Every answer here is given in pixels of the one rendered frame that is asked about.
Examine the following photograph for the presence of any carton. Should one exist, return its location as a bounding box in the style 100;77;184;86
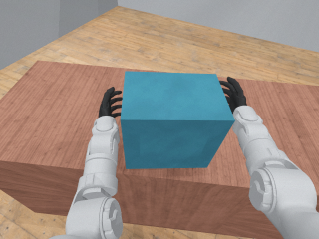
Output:
120;71;235;169

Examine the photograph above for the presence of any left robot hand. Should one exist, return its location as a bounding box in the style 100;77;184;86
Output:
98;87;123;118

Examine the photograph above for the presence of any right robot hand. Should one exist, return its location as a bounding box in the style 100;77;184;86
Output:
219;76;247;113

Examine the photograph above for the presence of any right robot upper arm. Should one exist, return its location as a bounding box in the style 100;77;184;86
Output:
248;167;319;239

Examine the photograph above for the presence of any right robot forearm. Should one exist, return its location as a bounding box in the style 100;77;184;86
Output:
232;105;317;208

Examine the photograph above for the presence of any left robot forearm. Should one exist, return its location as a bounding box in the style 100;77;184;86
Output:
65;116;120;234

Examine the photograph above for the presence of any left robot upper arm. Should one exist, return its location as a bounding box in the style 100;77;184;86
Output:
49;196;124;239

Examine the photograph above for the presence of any pedestal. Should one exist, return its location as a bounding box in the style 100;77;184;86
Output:
0;60;319;239

